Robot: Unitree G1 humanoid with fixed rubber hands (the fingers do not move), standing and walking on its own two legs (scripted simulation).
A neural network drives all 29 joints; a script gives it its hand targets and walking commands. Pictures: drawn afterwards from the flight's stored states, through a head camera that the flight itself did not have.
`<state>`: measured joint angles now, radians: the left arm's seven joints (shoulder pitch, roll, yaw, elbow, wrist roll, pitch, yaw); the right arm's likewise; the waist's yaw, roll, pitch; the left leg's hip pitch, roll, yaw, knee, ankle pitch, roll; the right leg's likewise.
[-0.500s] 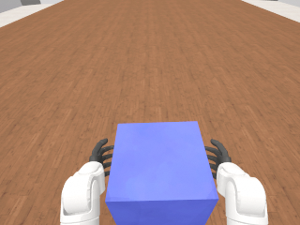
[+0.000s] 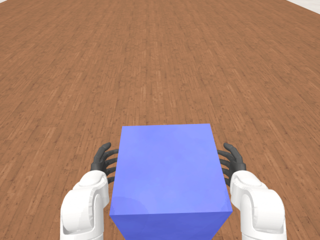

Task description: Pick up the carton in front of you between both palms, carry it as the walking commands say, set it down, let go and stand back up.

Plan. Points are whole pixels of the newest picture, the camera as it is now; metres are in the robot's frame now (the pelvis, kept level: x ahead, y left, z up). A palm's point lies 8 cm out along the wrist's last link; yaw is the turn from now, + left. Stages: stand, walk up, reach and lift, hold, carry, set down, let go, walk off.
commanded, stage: carry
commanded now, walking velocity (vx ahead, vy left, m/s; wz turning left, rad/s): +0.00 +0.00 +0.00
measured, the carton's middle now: (167, 187) +0.28 +0.00 +0.02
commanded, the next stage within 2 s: hold in 1.66 s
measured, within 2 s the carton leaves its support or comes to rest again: neither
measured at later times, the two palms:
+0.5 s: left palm (108, 133) +0.40 +0.16 +0.09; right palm (216, 131) +0.41 -0.14 +0.09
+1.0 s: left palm (105, 142) +0.38 +0.17 +0.07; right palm (213, 142) +0.39 -0.13 +0.06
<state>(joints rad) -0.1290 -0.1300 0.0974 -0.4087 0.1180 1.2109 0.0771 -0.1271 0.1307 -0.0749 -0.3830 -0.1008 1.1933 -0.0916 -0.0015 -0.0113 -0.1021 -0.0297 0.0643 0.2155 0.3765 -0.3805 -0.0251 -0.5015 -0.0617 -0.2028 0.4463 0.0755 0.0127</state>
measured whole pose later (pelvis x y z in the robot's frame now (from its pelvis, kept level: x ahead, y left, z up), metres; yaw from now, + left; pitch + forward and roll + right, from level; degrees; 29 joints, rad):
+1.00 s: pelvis +0.13 +0.02 +0.00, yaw +1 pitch +2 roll +0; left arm -0.13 -0.13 0.11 -0.14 0.17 1.06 0.05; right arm -0.13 0.13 -0.09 -0.14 -0.16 1.07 -0.06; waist 0.00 0.01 -0.13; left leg -0.17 0.03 0.13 0.53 -0.38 0.01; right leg -0.32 -0.08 -0.21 0.55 -0.25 -0.01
